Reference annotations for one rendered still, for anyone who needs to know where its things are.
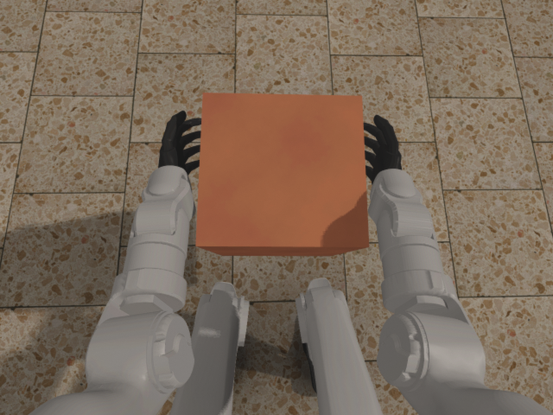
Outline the right robot forearm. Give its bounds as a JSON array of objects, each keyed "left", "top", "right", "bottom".
[{"left": 368, "top": 169, "right": 486, "bottom": 377}]

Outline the carton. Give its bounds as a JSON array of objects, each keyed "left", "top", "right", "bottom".
[{"left": 195, "top": 93, "right": 369, "bottom": 256}]

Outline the left robot upper arm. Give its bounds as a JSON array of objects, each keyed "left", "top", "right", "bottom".
[{"left": 29, "top": 310, "right": 194, "bottom": 415}]

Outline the robot left thigh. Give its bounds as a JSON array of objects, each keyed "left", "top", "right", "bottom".
[{"left": 169, "top": 290, "right": 250, "bottom": 415}]

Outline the robot right thigh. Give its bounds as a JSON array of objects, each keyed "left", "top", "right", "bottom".
[{"left": 295, "top": 286, "right": 383, "bottom": 415}]

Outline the robot left hand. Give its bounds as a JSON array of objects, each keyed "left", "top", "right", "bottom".
[{"left": 158, "top": 111, "right": 201, "bottom": 175}]

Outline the robot right hand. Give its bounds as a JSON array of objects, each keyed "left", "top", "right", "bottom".
[{"left": 364, "top": 115, "right": 402, "bottom": 184}]

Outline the left robot forearm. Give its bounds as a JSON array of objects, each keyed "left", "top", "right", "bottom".
[{"left": 85, "top": 165, "right": 196, "bottom": 381}]

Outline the robot thigh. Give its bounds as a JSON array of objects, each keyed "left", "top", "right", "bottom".
[
  {"left": 295, "top": 286, "right": 383, "bottom": 415},
  {"left": 169, "top": 290, "right": 250, "bottom": 415}
]

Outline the right robot upper arm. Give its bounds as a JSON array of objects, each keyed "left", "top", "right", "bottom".
[{"left": 377, "top": 310, "right": 553, "bottom": 415}]

